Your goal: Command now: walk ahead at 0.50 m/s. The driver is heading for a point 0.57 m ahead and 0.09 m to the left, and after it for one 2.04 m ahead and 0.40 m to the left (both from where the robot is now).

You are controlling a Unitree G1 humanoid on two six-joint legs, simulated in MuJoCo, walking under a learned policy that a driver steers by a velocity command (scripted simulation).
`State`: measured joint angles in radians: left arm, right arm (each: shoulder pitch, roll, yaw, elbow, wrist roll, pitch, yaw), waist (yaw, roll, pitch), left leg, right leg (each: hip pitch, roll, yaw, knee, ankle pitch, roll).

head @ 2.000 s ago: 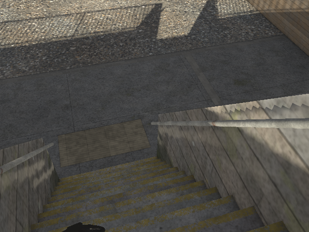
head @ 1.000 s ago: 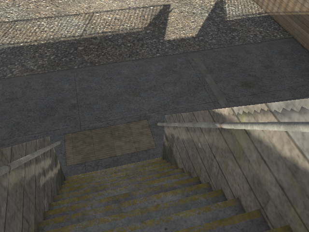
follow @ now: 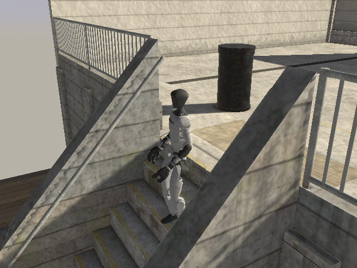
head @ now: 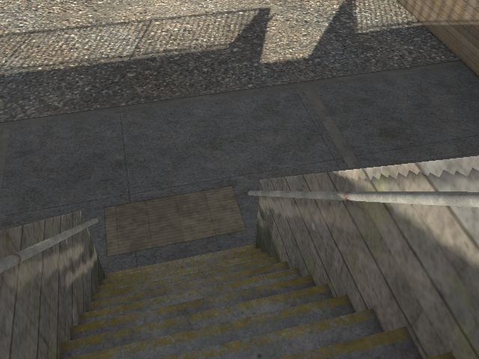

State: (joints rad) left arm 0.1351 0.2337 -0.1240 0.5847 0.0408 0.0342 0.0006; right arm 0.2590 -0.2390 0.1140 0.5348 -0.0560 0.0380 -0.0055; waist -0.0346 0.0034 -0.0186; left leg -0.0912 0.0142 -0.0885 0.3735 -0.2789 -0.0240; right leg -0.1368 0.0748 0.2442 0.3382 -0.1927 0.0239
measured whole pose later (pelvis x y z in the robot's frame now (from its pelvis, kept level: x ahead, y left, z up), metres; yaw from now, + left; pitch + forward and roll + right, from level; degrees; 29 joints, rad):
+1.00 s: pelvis +0.01 +0.00 +0.00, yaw +1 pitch -1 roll -1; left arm 0.20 0.23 -0.09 0.68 0.01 0.02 -0.02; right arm 0.33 -0.24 0.08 0.61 -0.02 0.06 -0.02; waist -0.04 0.01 -0.04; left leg -0.04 0.02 -0.11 0.33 -0.28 -0.03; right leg -0.09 0.07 0.23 0.32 -0.20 0.01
